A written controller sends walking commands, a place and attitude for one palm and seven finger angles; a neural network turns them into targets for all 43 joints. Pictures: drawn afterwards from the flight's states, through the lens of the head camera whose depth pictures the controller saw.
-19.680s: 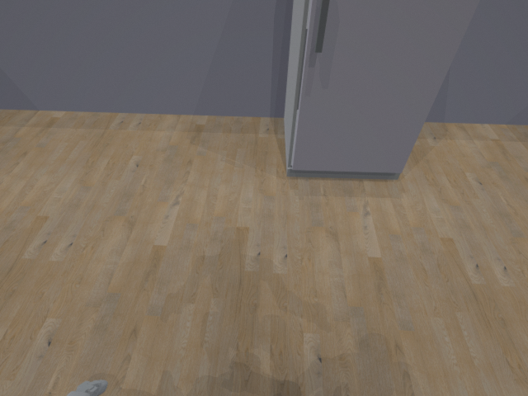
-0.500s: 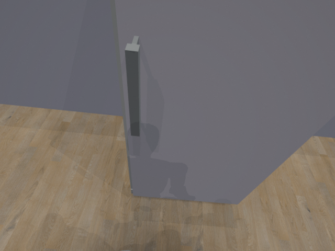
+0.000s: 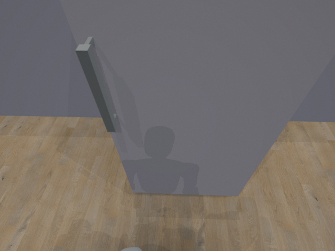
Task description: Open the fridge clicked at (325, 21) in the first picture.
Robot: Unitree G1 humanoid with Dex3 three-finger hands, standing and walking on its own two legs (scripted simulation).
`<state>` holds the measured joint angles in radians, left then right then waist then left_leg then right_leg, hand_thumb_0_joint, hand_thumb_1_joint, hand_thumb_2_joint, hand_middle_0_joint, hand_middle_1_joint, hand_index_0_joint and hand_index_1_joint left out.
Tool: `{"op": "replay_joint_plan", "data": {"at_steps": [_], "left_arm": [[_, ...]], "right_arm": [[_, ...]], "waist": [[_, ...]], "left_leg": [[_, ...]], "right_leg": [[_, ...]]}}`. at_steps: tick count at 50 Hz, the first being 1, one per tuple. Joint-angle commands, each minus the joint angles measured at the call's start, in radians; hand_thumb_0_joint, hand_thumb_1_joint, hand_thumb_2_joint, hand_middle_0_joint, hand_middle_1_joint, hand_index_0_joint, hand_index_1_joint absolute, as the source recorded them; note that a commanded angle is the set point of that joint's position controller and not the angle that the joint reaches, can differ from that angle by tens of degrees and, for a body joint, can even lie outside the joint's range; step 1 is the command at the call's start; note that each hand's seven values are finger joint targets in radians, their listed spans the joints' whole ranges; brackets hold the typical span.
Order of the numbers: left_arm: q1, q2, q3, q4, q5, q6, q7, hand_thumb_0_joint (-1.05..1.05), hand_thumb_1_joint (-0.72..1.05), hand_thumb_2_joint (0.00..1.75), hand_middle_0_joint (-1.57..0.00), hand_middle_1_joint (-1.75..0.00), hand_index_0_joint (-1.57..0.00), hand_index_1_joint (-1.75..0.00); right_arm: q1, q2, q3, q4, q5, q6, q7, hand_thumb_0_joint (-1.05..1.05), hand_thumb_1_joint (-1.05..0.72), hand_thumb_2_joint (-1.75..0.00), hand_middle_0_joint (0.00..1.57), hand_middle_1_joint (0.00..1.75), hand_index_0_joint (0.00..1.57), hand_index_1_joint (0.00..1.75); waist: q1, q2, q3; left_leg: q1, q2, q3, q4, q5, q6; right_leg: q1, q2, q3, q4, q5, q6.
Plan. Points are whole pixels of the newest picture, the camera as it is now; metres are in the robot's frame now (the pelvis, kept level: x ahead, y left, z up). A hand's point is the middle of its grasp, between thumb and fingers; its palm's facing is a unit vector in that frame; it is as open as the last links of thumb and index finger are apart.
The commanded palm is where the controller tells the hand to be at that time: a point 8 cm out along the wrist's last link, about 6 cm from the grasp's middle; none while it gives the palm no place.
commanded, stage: come to a stop and stand still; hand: left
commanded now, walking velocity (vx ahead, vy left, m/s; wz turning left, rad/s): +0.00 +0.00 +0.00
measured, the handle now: (102, 90) +0.48 +0.19 +0.12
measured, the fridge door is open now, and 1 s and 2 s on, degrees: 0 0 0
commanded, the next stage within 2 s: look again from close up in 1.16 s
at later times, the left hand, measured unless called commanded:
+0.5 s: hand out of the picture -0.06 +0.15 -0.17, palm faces +0.08 -0.99 -0.15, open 7.4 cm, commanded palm none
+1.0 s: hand out of the picture +0.02 +0.19 -0.16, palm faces +0.01 -0.97 -0.24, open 7.4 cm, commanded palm none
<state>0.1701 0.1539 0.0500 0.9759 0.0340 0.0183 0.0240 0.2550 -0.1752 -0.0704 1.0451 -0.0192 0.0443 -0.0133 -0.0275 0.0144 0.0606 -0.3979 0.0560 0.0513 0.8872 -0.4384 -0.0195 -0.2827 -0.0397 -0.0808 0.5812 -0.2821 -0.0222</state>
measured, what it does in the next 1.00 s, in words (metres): steps on the spot: left foot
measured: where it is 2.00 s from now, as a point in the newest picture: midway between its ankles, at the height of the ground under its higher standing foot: outside the picture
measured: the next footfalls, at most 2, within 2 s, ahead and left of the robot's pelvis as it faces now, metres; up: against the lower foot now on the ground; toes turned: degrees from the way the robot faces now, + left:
left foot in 0.10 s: +0.02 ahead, +0.12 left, +0.00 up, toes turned +5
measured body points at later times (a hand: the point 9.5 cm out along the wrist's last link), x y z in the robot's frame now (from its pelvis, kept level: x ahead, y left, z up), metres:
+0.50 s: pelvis -0.01 -0.01 +0.01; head -0.01 +0.00 +0.46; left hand -0.06 +0.20 -0.15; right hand -0.01 -0.23 -0.14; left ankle -0.02 +0.11 -0.73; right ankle +0.02 -0.11 -0.73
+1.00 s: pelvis +0.01 +0.01 +0.00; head +0.00 -0.01 +0.45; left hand +0.02 +0.24 -0.14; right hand -0.01 -0.19 -0.17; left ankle -0.02 +0.11 -0.73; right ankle +0.02 -0.10 -0.73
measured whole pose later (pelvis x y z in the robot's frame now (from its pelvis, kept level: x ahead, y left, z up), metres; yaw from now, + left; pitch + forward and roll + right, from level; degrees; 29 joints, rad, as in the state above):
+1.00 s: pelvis +0.01 +0.01 +0.00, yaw +0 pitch -1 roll +0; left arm 0.28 0.14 -0.01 1.12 0.01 -0.02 0.04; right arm 0.35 -0.13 0.01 1.08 -0.02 -0.03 -0.03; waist -0.01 0.05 0.00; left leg -0.16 0.01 0.11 0.49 -0.31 0.02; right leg -0.24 -0.05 -0.07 0.52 -0.26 0.00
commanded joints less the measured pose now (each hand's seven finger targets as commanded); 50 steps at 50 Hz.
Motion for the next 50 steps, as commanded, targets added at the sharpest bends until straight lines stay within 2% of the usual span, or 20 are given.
{"op": "replay_joint_plan", "data": {"at_steps": [1,3,4,5,6,7,8,10,14,16,20,26,36,37,38,39,40,42,45,50], "left_arm": [[0.072,0.153,0.025,-0.014,-0.006,-0.029,0.007,0.0,0.9,0.9,-0.2,-0.3,-0.2,-0.3],[0.072,0.148,0.021,0.007,-0.019,-0.027,0.007,0.0,0.9,0.9,-0.2,-0.3,-0.2,-0.3],[0.073,0.127,0.014,0.014,-0.025,-0.026,0.005,0.0,0.9,0.9,-0.2,-0.3,-0.2,-0.3],[0.095,0.096,0.006,0.022,-0.03,-0.025,0.0,0.0,0.9,0.9,-0.2,-0.3,-0.2,-0.3],[0.105,0.08,-0.001,0.03,-0.027,-0.025,-0.001,0.0,0.9,0.9,-0.2,-0.3,-0.2,-0.3],[0.101,0.076,-0.001,0.041,-0.023,-0.025,0.0,0.0,0.9,0.9,-0.2,-0.3,-0.2,-0.3],[0.088,0.084,-0.001,0.063,-0.018,-0.023,0.001,0.0,0.9,0.9,-0.2,-0.3,-0.2,-0.3],[0.102,0.09,-0.007,0.088,-0.02,-0.023,-0.002,0.0,0.9,0.9,-0.2,-0.3,-0.2,-0.3],[0.128,0.089,-0.017,0.127,-0.019,-0.028,-0.004,0.0,0.9,0.9,-0.2,-0.3,-0.2,-0.3],[0.139,0.089,-0.021,0.136,-0.018,-0.03,-0.004,0.0,0.9,0.9,-0.2,-0.3,-0.2,-0.3],[0.156,0.09,-0.02,0.146,-0.02,-0.035,-0.002,0.0,0.9,0.9,-0.2,-0.3,-0.2,-0.3],[0.188,0.082,-0.023,0.159,-0.021,-0.041,0.001,0.0,0.9,0.9,-0.2,-0.3,-0.2,-0.3],[0.199,0.064,-0.027,0.163,-0.022,-0.044,0.007,0.0,0.9,0.9,-0.2,-0.3,-0.2,-0.3],[0.264,0.079,-0.048,0.185,-0.014,-0.058,0.051,0.0,0.9,0.9,-0.2,-0.3,-0.2,-0.3],[0.218,0.13,-0.04,0.138,-0.02,-0.063,0.038,0.0,0.9,0.9,-0.2,-0.3,-0.2,-0.3],[0.176,0.119,-0.036,0.124,-0.017,-0.063,0.028,0.0,0.9,0.9,-0.2,-0.3,-0.2,-0.3],[0.177,0.109,-0.038,0.118,-0.016,-0.064,0.024,0.0,0.9,0.9,-0.2,-0.3,-0.2,-0.3],[0.164,0.083,-0.045,0.116,-0.02,-0.063,0.018,0.0,0.9,0.9,-0.2,-0.3,-0.2,-0.3],[0.161,0.058,-0.053,0.12,-0.022,-0.057,0.013,0.0,0.9,0.9,-0.2,-0.3,-0.2,-0.3],[0.158,0.066,-0.051,0.117,-0.026,-0.052,0.014,0.0,0.9,0.9,-0.2,-0.3,-0.2,-0.3]], "right_arm": [[0.028,-0.015,0.014,-0.039,0.004,-0.034,-0.007,0.0,-0.9,-0.9,0.2,0.3,0.2,0.3],[0.076,-0.005,0.022,-0.008,0.005,-0.044,-0.013,0.0,-0.9,-0.9,0.2,0.3,0.2,0.3],[0.102,-0.023,0.024,0.009,0.006,-0.053,-0.016,0.0,-0.9,-0.9,0.2,0.3,0.2,0.3],[0.084,-0.058,0.024,0.01,0.0,-0.064,-0.02,0.0,-0.9,-0.9,0.2,0.3,0.2,0.3],[0.045,-0.086,0.021,0.002,0.0,-0.067,-0.021,0.0,-0.9,-0.9,0.2,0.3,0.2,0.3],[0.01,-0.087,0.025,0.001,-0.003,-0.062,-0.02,0.0,-0.9,-0.9,0.2,0.3,0.2,0.3],[0.001,-0.062,0.032,0.017,-0.001,-0.066,-0.018,0.0,-0.9,-0.9,0.2,0.3,0.2,0.3],[0.009,-0.054,0.038,0.024,0.001,-0.062,-0.019,0.0,-0.9,-0.9,0.2,0.3,0.2,0.3],[0.043,-0.044,0.042,0.043,0.003,-0.057,-0.021,0.0,-0.9,-0.9,0.2,0.3,0.2,0.3],[0.062,-0.041,0.044,0.047,0.003,-0.053,-0.021,0.0,-0.9,-0.9,0.2,0.3,0.2,0.3],[0.092,-0.039,0.047,0.057,0.002,-0.052,-0.02,0.0,-0.9,-0.9,0.2,0.3,0.2,0.3],[0.098,-0.031,0.051,0.063,0.003,-0.058,-0.022,0.0,-0.9,-0.9,0.2,0.3,0.2,0.3],[0.129,-0.016,0.057,0.079,0.003,-0.067,-0.026,0.0,-0.9,-0.9,0.2,0.3,0.2,0.3],[0.003,-0.069,0.056,0.017,0.014,-0.078,-0.011,0.0,-0.9,-0.9,0.2,0.3,0.2,0.3],[0.078,-0.011,0.057,-0.004,0.008,-0.059,-0.009,0.0,-0.9,-0.9,0.2,0.3,0.2,0.3],[0.124,-0.009,0.057,0.012,0.001,-0.066,-0.008,0.0,-0.9,-0.9,0.2,0.3,0.2,0.3],[0.161,-0.014,0.06,0.011,0.001,-0.072,-0.007,0.0,-0.9,-0.9,0.2,0.3,0.2,0.3],[0.162,-0.019,0.066,0.002,0.001,-0.082,-0.008,0.0,-0.9,-0.9,0.2,0.3,0.2,0.3],[0.156,-0.042,0.07,-0.01,0.004,-0.085,-0.014,0.0,-0.9,-0.9,0.2,0.3,0.2,0.3],[0.164,-0.054,0.076,0.001,0.003,-0.089,-0.018,0.0,-0.9,-0.9,0.2,0.3,0.2,0.3]], "waist": [[0.041,-0.159,-0.067],[0.021,-0.109,-0.086],[0.018,-0.029,-0.095],[0.038,0.08,-0.088],[0.058,0.126,-0.094],[0.068,0.075,-0.073],[0.06,0.129,-0.051],[0.06,0.122,-0.008],[0.046,0.013,0.039],[0.037,-0.034,0.05],[0.027,-0.065,0.036],[0.03,-0.019,0.017],[0.037,-0.006,0.026],[0.071,0.097,0.048],[0.009,0.103,-0.022],[-0.002,0.124,-0.008],[-0.005,0.108,-0.053],[0.01,0.082,-0.054],[0.018,-0.035,0.02],[0.024,-0.033,0.043]], "left_leg": [[0.054,-0.002,0.014,-0.217,0.012,-0.019],[0.196,-0.003,0.015,-0.434,0.171,-0.017],[0.262,0.029,-0.03,-0.507,0.244,-0.003],[0.252,0.115,-0.119,-0.537,0.329,0.031],[0.194,0.175,-0.149,-0.555,0.353,0.054],[0.129,0.167,-0.124,-0.557,0.251,0.046],[0.112,0.135,-0.115,-0.585,0.248,0.036],[0.083,0.122,-0.104,-0.618,0.156,0.029],[0.115,0.087,-0.074,-0.624,0.09,0.02],[0.157,0.074,-0.053,-0.606,0.117,0.02],[0.192,0.056,-0.033,-0.587,0.133,0.02],[0.2,0.059,-0.028,-0.58,0.174,0.018],[0.168,0.07,-0.039,-0.586,0.22,0.014],[0.133,0.065,0.01,-0.395,0.242,0.0],[0.158,0.011,-0.025,-0.401,0.094,0.008],[0.176,0.02,-0.036,-0.447,0.134,0.023],[0.174,0.035,-0.046,-0.462,0.165,0.03],[0.142,0.065,-0.08,-0.506,0.22,0.048],[0.108,0.066,-0.091,-0.537,0.229,0.06],[0.141,0.062,-0.076,-0.549,0.319,0.06]], "right_leg": [[0.093,-0.212,0.197,-0.228,0.297,-0.121],[0.057,-0.188,0.192,-0.19,0.251,-0.084],[0.024,-0.146,0.162,-0.162,0.189,-0.046],[0.012,-0.081,0.12,-0.147,0.155,-0.004],[0.081,-0.062,0.09,-0.156,0.133,0.02],[0.118,-0.061,0.089,-0.187,0.108,0.029],[0.139,-0.067,0.075,-0.176,0.146,0.03],[0.152,-0.062,0.079,-0.198,0.127,0.028],[0.107,-0.078,0.098,-0.276,0.06,0.026],[0.067,-0.082,0.112,-0.31,0.014,0.023],[0.04,-0.089,0.122,-0.341,-0.051,0.024],[0.06,-0.091,0.117,-0.335,0.002,0.015],[0.1,-0.087,0.096,-0.291,0.096,0.008],[0.056,-0.128,0.146,-0.223,0.373,0.001],[0.034,-0.154,0.201,-0.269,0.052,-0.041],[-0.019,-0.127,0.181,-0.246,-0.077,-0.055],[0.0,-0.095,0.152,-0.212,-0.059,-0.051],[0.055,-0.066,0.105,-0.158,0.051,-0.038],[0.056,-0.057,0.098,-0.148,0.085,-0.029],[0.068,-0.063,0.093,-0.132,0.161,-0.023]]}}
